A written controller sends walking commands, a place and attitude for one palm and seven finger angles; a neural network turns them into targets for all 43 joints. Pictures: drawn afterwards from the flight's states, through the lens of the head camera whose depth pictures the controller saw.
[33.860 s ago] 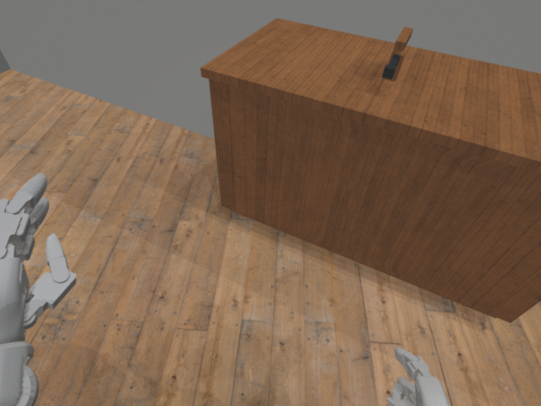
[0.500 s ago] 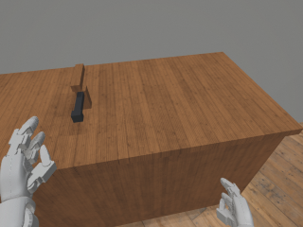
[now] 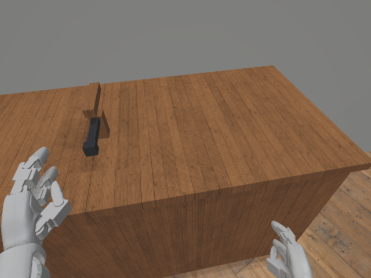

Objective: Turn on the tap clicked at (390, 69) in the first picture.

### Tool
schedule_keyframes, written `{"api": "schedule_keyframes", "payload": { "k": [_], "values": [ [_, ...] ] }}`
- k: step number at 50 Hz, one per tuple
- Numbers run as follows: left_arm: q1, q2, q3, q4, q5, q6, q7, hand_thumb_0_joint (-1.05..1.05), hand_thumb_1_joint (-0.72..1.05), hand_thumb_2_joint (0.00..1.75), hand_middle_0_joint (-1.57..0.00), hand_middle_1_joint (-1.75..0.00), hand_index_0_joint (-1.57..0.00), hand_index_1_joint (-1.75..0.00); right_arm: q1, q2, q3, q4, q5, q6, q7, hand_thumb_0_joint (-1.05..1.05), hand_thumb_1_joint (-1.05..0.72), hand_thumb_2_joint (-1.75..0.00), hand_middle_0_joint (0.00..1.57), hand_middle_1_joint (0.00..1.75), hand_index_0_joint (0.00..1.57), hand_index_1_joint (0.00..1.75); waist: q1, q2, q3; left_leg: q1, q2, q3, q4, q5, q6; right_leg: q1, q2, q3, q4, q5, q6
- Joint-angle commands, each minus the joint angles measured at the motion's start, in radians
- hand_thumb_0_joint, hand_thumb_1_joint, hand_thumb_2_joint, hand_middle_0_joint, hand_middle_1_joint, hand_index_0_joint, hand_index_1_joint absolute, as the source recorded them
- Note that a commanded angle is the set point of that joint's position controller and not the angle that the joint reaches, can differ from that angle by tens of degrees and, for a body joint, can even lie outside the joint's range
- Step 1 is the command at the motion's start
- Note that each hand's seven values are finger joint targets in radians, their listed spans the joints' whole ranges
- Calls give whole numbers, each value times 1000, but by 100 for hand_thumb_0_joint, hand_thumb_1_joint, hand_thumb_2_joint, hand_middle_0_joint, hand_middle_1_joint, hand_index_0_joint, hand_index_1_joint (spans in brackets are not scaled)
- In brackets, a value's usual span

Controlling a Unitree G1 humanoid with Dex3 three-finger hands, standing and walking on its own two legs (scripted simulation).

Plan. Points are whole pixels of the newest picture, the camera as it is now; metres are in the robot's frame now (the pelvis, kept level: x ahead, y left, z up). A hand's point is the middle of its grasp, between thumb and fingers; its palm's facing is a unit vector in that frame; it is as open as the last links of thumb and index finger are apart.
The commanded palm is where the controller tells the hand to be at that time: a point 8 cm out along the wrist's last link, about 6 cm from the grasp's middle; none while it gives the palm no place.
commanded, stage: turn the palm inward beside the body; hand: left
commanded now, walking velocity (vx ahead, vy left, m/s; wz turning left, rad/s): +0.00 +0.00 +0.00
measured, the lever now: (90, 148) +0.36 +0.29 +0.09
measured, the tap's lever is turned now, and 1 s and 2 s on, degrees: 0 0 0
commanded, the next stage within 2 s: reach beside the lever's end, fingers flat in 0.24 s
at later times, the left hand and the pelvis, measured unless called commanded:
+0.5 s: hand (74, 204) +0.19 +0.22 +0.14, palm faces +0.50 -0.86 -0.12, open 7.4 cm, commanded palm +0.15 +0.26 +0.15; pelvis +0.00 -0.02 +0.00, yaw +0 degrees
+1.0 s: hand (73, 187) +0.23 +0.25 +0.13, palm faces +0.53 -0.84 -0.10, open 7.5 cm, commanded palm +0.19 +0.29 +0.13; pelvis +0.00 -0.01 +0.00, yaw -1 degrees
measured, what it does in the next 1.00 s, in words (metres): stands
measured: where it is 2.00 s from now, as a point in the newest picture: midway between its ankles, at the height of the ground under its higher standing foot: outside the picture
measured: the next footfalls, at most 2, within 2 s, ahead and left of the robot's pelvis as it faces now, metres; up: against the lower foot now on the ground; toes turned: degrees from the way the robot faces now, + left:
none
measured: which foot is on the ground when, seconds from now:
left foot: down 0.00-1.00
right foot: down 0.00-1.00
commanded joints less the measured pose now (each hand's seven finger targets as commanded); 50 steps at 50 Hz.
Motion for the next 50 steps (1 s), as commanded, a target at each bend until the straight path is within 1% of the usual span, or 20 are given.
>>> {"api": "schedule_keyframes", "payload": {
  "k": [1,6,12,13,16,19,21,22,23,24,26,31,34,37,39,42,44,45,47,50],
  "values": [
    [-72,142,88,-222,-1,-69,-1,0,90,90,-20,-30,-20,-30,-152,-108,-50,-182,1,-65,-8,0,-90,-90,20,30,20,30,-2,-14,-69,88,-1,-22,-73,173,37,-46,-40,69,-136,227,42],
    [-66,136,95,-209,-7,-75,3,0,90,90,-20,-30,-20,-30,-146,-107,-56,-181,1,-61,-5,0,-90,-90,20,30,20,30,-3,-38,-79,91,-2,-10,-57,212,39,-32,-44,77,-137,297,48],
    [-73,145,96,-204,-4,-85,-4,0,90,90,-20,-30,-20,-30,-150,-105,-56,-176,7,-61,-5,0,-90,-90,20,30,20,30,-3,-25,-59,89,-5,-9,-53,209,41,-27,-49,89,-148,310,48],
    [-76,126,78,-207,-4,-84,-7,0,90,90,-20,-30,-20,-30,-148,-103,-55,-181,6,-60,-6,0,-90,-90,20,30,20,30,-6,-12,-64,94,-5,-5,-52,205,40,-33,-50,91,-149,307,50],
    [-66,142,92,-190,-10,-85,-10,0,90,90,-20,-30,-20,-30,-143,-106,-56,-181,4,-61,-7,0,-90,-90,20,30,20,30,-3,-51,-60,79,-5,-6,-50,196,42,-26,-52,99,-156,307,55],
    [-79,146,100,-190,-5,-95,-2,0,90,90,-20,-30,-20,-30,-148,-104,-59,-179,6,-60,-8,0,-90,-90,20,30,20,30,-4,-23,-55,85,-7,-3,-47,192,41,-32,-54,106,-159,304,54],
    [-111,162,124,-144,-15,-95,1,0,90,90,-20,-30,-20,-30,-146,-108,-60,-169,5,-55,-12,0,-90,-90,20,30,20,30,-12,-56,-46,68,-8,-5,-45,161,42,-42,-54,116,-174,263,61],
    [-150,181,141,-130,-11,-97,4,0,90,90,-20,-30,-20,-30,-152,-108,-60,-157,9,-53,-16,0,-90,-90,20,30,20,30,-15,-35,-22,72,-8,-5,-46,153,41,-48,-54,122,-185,242,57],
    [-174,160,123,-125,-9,-104,5,0,90,90,-20,-30,-20,-30,-153,-104,-60,-160,8,-54,-16,0,-90,-90,20,30,20,30,-19,-46,-25,72,-8,-7,-49,142,40,-56,-55,120,-182,225,58],
    [-169,164,127,-113,-10,-107,6,0,90,90,-20,-30,-20,-30,-156,-106,-61,-161,8,-55,-16,0,-90,-90,20,30,20,30,-15,-20,-29,70,-10,-7,-48,135,39,-57,-55,125,-185,210,56],
    [-226,164,118,-78,-14,-111,4,0,90,90,-20,-30,-20,-30,-163,-107,-58,-153,8,-57,-21,0,-90,-90,20,30,20,30,-27,-40,-14,60,-11,-8,-48,103,41,-71,-58,138,-201,161,61],
    [-304,186,125,-21,-13,-117,-12,0,90,90,-20,-30,-20,-30,-172,-108,-59,-140,11,-62,-27,0,-90,-90,20,30,20,30,-26,-14,-39,57,-14,-10,-50,89,38,-59,-65,161,-212,129,60],
    [-348,189,124,4,-4,-113,-8,0,90,90,-20,-30,-20,-30,-178,-108,-59,-139,13,-62,-29,0,-90,-90,20,30,20,30,-26,4,-47,68,-14,-9,-62,94,37,-51,-62,154,-206,132,56],
    [-304,224,179,42,-9,-106,-1,0,90,90,-20,-30,-20,-30,-164,-113,-65,-136,10,-56,-26,0,-90,-90,20,30,20,30,-9,-20,-89,60,-15,-10,-63,130,35,-15,-62,151,-190,211,59],
    [-322,210,170,55,-12,-108,1,0,90,90,-20,-30,-20,-30,-163,-113,-67,-142,9,-49,-24,0,-90,-90,20,30,20,30,-16,-58,-95,59,-14,-4,-66,141,36,-7,-61,145,-182,244,64],
    [-309,217,189,59,-7,-115,9,0,90,90,-20,-29,-20,-29,-158,-114,-70,-143,8,-43,-18,0,-90,-90,20,30,20,30,-7,-31,-113,72,-15,1,-70,174,36,6,-55,131,-167,299,59],
    [-299,192,166,65,-5,-123,10,0,90,90,-19,-28,-19,-28,-147,-115,-71,-149,6,-38,-13,0,-90,-90,20,30,20,30,-17,-52,-111,74,-14,5,-69,191,37,-2,-51,119,-156,328,61],
    [-308,209,184,70,-8,-127,10,0,90,90,-19,-28,-19,-28,-145,-119,-74,-148,6,-37,-14,0,-90,-90,20,30,20,30,-19,-58,-114,72,-12,5,-67,192,37,-2,-52,122,-157,337,63],
    [-344,225,198,77,-3,-137,11,0,90,90,-19,-28,-19,-28,-151,-118,-72,-139,7,-33,-14,0,-90,-90,20,30,20,30,-21,-20,-87,72,-14,6,-72,183,38,-12,-49,122,-162,313,57],
    [-378,203,161,83,4,-156,7,0,90,90,-19,-27,-19,-27,-148,-119,-71,-142,6,-37,-12,0,-90,-90,20,30,20,30,-34,-10,-76,73,-13,2,-76,161,37,-39,-43,111,-160,263,52]
  ]
}}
